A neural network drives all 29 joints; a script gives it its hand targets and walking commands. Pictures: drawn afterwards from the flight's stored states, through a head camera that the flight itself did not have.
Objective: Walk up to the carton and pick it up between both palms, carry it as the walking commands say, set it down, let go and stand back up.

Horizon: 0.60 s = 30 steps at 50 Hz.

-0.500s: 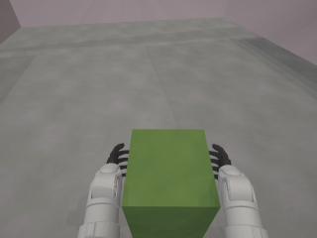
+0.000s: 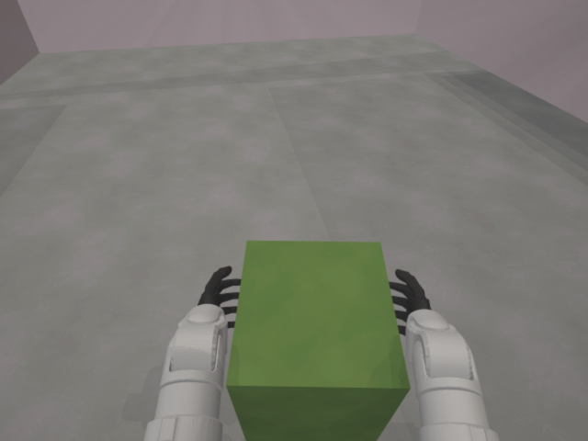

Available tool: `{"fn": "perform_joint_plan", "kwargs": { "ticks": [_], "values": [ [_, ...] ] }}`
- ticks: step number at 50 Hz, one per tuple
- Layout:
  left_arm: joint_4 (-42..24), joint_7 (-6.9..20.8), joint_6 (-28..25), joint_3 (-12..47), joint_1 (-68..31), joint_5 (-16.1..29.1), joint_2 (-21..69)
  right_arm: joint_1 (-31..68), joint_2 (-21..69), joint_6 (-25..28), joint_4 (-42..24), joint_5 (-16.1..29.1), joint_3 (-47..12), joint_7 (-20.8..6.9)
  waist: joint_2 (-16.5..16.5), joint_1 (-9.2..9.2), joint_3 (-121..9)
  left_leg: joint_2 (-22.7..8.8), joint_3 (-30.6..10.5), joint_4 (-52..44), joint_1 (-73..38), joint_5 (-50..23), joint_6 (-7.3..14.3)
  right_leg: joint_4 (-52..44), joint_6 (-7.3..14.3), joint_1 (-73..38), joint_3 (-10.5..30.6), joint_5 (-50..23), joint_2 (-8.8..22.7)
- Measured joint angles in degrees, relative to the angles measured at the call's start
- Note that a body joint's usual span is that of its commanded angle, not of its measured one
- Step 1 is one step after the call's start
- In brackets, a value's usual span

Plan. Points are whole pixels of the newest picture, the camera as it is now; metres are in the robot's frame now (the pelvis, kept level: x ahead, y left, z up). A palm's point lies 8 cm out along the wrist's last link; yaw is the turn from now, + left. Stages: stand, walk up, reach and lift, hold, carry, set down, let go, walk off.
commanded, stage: carry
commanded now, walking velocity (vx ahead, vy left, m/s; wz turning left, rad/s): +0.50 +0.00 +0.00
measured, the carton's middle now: (311, 346) +0.29 +0.00 -0.02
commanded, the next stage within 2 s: none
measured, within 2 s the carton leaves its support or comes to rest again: neither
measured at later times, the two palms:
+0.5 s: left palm (218, 232) +0.42 +0.15 +0.10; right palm (396, 233) +0.43 -0.14 +0.09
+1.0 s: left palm (213, 164) +0.71 +0.22 +0.05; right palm (337, 160) +0.73 -0.07 +0.05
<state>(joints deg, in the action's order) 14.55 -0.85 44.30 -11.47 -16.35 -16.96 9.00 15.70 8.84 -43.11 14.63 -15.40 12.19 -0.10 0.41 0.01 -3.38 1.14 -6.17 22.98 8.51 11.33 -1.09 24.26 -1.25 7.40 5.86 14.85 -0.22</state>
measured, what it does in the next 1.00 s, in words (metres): walks ahead: right foot, then left foot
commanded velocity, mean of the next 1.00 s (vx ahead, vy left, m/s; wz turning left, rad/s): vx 0.50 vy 0.00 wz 0.00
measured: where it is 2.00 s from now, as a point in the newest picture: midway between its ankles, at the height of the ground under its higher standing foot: (286, 282)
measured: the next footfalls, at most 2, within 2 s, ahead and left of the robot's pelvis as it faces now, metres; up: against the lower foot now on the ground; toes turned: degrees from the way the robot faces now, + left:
right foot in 0.46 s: +0.23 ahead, -0.08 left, +0.00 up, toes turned -5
left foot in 0.90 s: +0.55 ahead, +0.14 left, +0.00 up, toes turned +17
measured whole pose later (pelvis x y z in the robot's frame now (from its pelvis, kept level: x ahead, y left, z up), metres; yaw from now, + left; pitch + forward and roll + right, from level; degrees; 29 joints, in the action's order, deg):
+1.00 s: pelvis +0.45 +0.06 -0.02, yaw +4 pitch +5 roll +1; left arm -18.2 -6.2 70.1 -7.3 -10.9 -6.4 7.9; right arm 11.1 8.0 -68.6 -16.4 -6.6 4.2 5.8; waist 1.4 0.8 -2.7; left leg -1.5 15.2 30.7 26.7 9.8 5.9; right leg 63.5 0.5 16.6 -2.3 24.2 3.0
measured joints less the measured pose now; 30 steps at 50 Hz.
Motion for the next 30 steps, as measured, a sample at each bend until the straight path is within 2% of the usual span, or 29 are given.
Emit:
{"fn": "perform_joint_plan", "kwargs": {
  "ticks": [2,4,7,9,11,13,15,18,21,23,24,25,27,30],
  "values": [
    [-1.1,-0.5,0.1,0.9,0.9,1.2,-0.2,-1.2,-0.3,-0.5,-1.7,1.4,-0.9,0.8,-0.2,-0.08,-1.7,-0.7,0.6,3.2,3.2,4.5,0.0,1.8,0.5,2.4,-1.7,3.5,0.4],
    [-4.3,-1.4,1.2,2.2,1.5,3.0,-0.4,-2.0,-0.7,-2.0,-5.7,3.2,-1.7,1.6,-0.3,0.06,-2.3,-1.4,1.9,7.0,6.5,7.5,-0.2,2.3,0.6,3.9,-3.1,2.2,0.8],
    [-9.2,-2.6,3.7,4.3,2.3,4.6,-0.5,-2.6,-1.5,-4.8,-10.7,5.5,-2.3,2.1,-0.3,0.68,-3.2,-2.3,6.5,10.5,9.9,10.3,0.2,3.4,-0.3,5.1,-5.0,0.6,1.9],
    [-13.6,-3.5,6.7,5.0,3.7,5.9,-0.8,-3.1,-1.4,-7.5,-13.9,6.9,-3.3,2.9,0.6,0.41,-3.9,-1.7,8.0,7.9,9.3,5.7,1.2,5.0,-0.7,5.8,-5.1,3.2,3.1],
    [-19.0,-4.0,10.4,4.8,5.4,7.7,-1.6,-3.5,-0.5,-10.3,-17.0,7.8,-4.6,3.7,1.3,-0.12,-4.7,-1.3,9.3,7.0,9.0,2.8,2.0,11.0,0.0,8.6,-5.6,9.2,3.9],
    [-22.5,-4.3,13.8,4.6,6.5,8.9,-2.1,-4.4,-0.8,-13.1,-19.4,8.3,-6.8,4.7,0.2,-0.56,-5.2,-2.0,9.6,5.0,7.8,3.9,2.3,18.5,0.3,12.7,-7.3,12.4,3.0],
    [-25.0,-4.7,16.8,4.5,7.0,9.6,-1.5,-5.8,-1.1,-16.2,-22.7,8.6,-7.8,5.3,-1.1,-0.62,-5.6,-3.0,9.3,1.1,5.7,3.4,2.0,21.2,0.4,15.8,-9.4,11.6,2.0],
    [-29.0,-5.1,20.3,5.3,7.0,10.3,-1.3,-6.6,-1.2,-20.2,-28.2,9.2,-7.9,5.7,-2.2,0.05,-5.6,-4.1,8.6,-3.5,2.7,2.5,1.4,16.6,-0.1,18.2,-11.9,7.5,0.8],
    [-32.0,-5.2,22.9,5.8,6.4,10.3,-1.3,-6.0,-1.1,-23.1,-31.5,9.3,-7.6,5.8,-2.4,0.99,-5.6,-4.6,8.3,-4.1,0.2,4.4,0.8,7.4,-0.4,17.5,-14.6,2.6,-0.1],
    [-33.2,-5.2,24.5,5.8,5.7,10.1,-1.1,-5.5,-1.0,-24.7,-32.9,9.4,-7.2,5.8,-1.8,1.51,-5.6,-4.4,8.1,-0.6,-0.5,8.0,0.2,0.9,0.1,14.5,-16.3,-1.0,-0.2],
    [-33.3,-5.2,25.1,6.0,5.1,9.9,-1.0,-5.2,-1.0,-25.4,-33.4,9.4,-6.7,5.8,-1.8,1.65,-5.8,-4.6,8.0,3.3,0.2,10.8,0.2,0.1,2.1,13.6,-16.9,-4.6,-0.3],
    [-32.4,-5.2,25.3,6.5,4.6,9.6,-0.9,-5.2,-1.1,-25.8,-33.3,9.6,-5.9,5.7,-2.4,1.63,-6.0,-5.4,8.2,9.3,2.2,13.4,0.6,1.8,4.1,13.5,-17.7,-5.3,-0.6],
    [-30.3,-5.2,26.2,7.0,4.2,9.2,-0.9,-5.6,-1.1,-27.0,-32.5,9.7,-5.0,5.7,-2.0,1.73,-6.1,-5.5,8.6,22.5,8.1,15.3,1.9,3.3,6.2,12.2,-18.8,-1.9,-0.3],
    [-29.8,-5.4,27.4,6.9,4.6,9.2,-0.9,-5.3,-1.1,-28.3,-31.4,9.6,-4.9,5.7,-0.9,0.8,-5.4,-5.8,10.7,31.8,16.2,11.2,2.2,-0.2,5.6,7.9,-19.3,-0.4,0.2]
  ]
}}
